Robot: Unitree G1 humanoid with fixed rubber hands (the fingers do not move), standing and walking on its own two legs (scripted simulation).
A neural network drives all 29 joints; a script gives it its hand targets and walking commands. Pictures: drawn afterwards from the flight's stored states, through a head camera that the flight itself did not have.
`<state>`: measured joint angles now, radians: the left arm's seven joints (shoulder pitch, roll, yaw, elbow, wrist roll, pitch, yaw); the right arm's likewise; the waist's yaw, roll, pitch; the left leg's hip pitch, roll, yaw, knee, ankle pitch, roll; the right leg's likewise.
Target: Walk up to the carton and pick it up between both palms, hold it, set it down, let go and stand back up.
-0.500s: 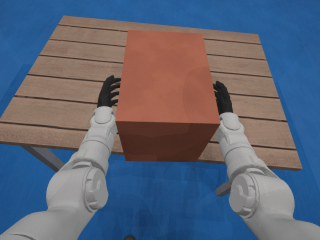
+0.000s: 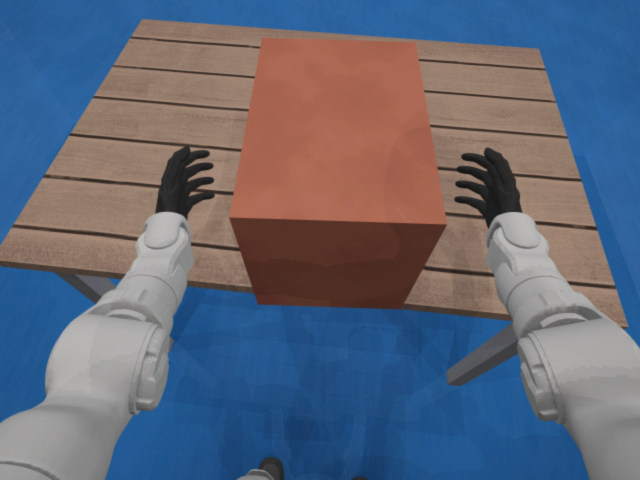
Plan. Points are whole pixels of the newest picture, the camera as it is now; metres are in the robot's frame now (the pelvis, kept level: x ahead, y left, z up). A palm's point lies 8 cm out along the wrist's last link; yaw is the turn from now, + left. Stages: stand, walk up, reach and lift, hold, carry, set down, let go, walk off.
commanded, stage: set down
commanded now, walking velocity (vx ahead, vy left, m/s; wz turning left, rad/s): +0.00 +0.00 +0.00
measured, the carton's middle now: (333, 178) +0.51 +0.04 +0.02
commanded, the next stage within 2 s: none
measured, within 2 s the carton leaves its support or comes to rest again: neither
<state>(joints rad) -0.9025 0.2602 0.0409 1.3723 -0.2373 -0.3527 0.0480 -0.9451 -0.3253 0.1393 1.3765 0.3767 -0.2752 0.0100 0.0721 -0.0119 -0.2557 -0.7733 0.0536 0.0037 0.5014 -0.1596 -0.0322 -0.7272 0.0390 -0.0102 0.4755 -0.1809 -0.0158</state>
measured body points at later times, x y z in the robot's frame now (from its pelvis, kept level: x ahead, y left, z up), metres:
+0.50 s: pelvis +0.00 +0.00 +0.02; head +0.04 +0.01 +0.46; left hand +0.37 +0.23 +0.05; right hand +0.39 -0.19 +0.04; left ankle +0.02 +0.13 -0.73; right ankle +0.00 -0.11 -0.73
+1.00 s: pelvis +0.01 +0.01 +0.02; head +0.01 +0.01 +0.47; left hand +0.30 +0.22 +0.03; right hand +0.31 -0.20 +0.03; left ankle +0.02 +0.13 -0.73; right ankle +0.00 -0.11 -0.73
